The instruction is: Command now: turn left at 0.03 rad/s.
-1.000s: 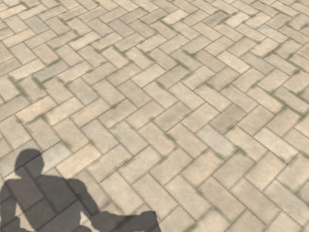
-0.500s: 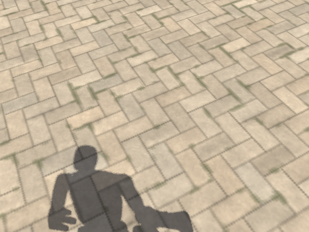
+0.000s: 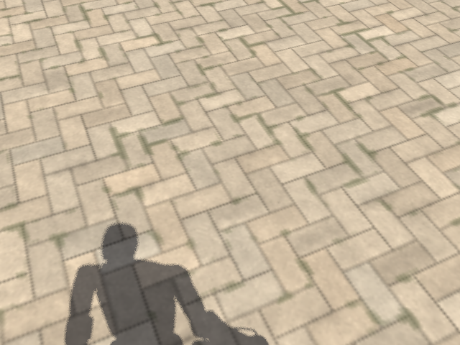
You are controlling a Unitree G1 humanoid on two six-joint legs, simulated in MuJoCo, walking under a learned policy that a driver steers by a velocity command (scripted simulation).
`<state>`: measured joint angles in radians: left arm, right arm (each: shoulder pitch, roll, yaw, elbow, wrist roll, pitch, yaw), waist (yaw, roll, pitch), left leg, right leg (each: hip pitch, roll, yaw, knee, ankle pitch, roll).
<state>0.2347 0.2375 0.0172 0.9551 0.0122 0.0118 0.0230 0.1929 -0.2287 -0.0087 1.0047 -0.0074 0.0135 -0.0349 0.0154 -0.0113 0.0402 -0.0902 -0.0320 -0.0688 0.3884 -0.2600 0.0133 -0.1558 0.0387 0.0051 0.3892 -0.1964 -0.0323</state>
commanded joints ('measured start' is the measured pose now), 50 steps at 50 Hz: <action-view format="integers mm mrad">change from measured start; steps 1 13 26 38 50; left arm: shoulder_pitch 20 42 76 98 116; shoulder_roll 94 68 32 6 -10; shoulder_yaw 19 4 -9 -12 -12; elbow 4 115 173 194 203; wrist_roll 0 -1 -1 -2 -2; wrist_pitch -5 -4 -7 -10 -12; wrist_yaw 3 6 12 17 21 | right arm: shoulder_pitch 22 63 126 166 192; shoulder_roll -105 -77 -35 -8 10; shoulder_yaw -14 4 15 16 14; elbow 4 88 132 146 150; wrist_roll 0 -1 -1 -2 -2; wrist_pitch -10 -17 -20 -22 -23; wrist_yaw -5 -7 -10 -13 -16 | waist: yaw -5 -4 -6 -8 -9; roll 43 17 16 13 14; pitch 14 26 32 34 37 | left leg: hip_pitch -71 -106 -116 -113 -108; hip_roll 110 101 93 92 93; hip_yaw -97 -93 -81 -74 -69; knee -82 -102 -89 -75 -66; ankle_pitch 147 78 89 112 132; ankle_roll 38 44 43 42 41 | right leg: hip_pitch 25 18 -3 -10 -9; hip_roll -103 -108 -110 -110 -111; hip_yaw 106 109 108 107 105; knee -62 -70 -60 -52 -44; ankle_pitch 102 56 55 73 93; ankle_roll -14 -7 -8 -10 -12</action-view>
